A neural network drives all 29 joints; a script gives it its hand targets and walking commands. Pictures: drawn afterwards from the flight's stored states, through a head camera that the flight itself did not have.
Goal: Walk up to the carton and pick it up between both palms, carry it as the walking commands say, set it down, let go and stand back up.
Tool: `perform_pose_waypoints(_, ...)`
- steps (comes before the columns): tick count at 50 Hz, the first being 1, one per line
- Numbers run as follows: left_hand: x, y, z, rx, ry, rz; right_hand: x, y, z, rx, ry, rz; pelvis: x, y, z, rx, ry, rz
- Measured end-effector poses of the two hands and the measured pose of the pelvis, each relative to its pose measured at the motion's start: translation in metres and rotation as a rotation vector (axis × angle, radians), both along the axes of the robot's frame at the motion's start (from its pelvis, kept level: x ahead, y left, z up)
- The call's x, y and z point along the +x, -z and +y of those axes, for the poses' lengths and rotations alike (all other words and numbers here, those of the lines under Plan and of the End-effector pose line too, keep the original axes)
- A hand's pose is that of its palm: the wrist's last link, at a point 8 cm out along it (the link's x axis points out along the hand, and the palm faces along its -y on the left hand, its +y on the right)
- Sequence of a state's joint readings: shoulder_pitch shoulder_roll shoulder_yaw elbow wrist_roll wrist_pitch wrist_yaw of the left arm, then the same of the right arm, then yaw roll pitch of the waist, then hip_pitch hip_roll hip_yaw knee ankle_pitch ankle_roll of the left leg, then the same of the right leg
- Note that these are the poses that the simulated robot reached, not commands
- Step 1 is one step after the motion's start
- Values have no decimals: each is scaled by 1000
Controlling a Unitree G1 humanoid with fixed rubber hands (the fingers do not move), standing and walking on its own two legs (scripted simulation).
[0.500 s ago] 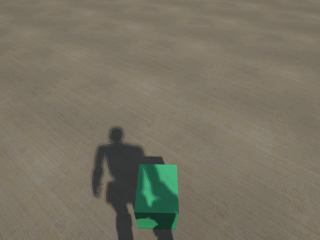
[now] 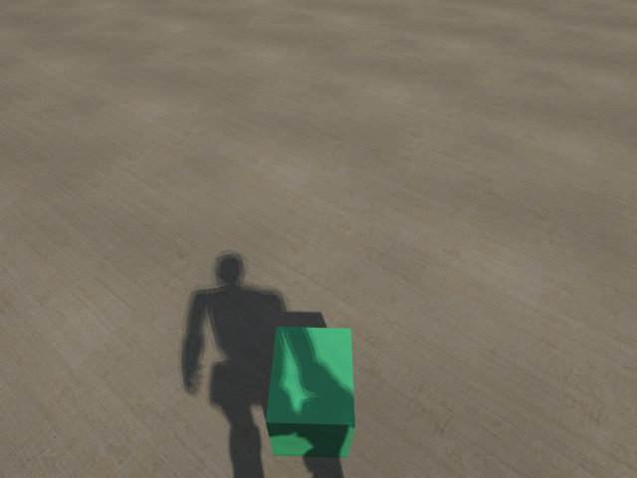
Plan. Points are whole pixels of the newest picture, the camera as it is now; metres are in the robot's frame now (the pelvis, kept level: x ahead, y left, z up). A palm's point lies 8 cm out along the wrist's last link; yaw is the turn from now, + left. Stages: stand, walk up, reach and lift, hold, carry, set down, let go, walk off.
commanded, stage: walk up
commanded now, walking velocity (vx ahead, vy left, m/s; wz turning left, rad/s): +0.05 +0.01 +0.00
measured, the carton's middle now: (312, 392) +0.51 +0.01 -0.64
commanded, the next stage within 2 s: stand in 1.86 s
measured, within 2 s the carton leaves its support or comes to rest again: neither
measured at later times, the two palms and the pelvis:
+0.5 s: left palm out of the picture +0.08 +0.28 -0.14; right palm out of the picture +0.06 -0.19 -0.11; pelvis +0.03 +0.05 +0.00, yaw +1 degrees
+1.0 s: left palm out of the picture +0.05 +0.25 -0.13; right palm out of the picture +0.03 -0.23 -0.13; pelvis +0.01 +0.01 +0.00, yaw +0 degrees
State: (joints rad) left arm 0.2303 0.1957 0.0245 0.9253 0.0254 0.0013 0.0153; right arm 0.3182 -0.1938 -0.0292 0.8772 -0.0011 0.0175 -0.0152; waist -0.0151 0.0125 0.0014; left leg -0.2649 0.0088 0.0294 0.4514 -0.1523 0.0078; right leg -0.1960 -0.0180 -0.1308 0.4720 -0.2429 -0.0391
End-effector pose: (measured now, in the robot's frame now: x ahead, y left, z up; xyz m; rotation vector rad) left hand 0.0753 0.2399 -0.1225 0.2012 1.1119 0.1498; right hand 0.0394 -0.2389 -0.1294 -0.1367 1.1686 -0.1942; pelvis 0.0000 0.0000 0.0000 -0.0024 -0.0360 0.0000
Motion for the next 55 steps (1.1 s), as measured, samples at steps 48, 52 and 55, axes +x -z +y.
perform_pose_waypoints(48,-23,4,11,-4,-42,29,-8,3,12,14,-5,15,8,1,10,21,2,-44)
perform_pose_waypoints(52,-25,6,13,-12,-47,31,-8,1,14,11,-13,26,8,1,12,11,-5,-35)
perform_pose_waypoints(55,-26,12,17,-29,-52,33,-6,-1,18,-5,-19,30,9,2,18,-5,-11,-32)
